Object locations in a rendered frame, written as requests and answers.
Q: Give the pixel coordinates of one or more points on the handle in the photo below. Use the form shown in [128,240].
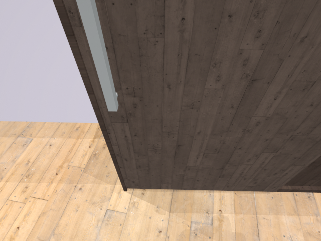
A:
[92,27]

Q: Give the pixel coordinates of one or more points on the wardrobe door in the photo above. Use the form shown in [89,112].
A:
[310,176]
[212,94]

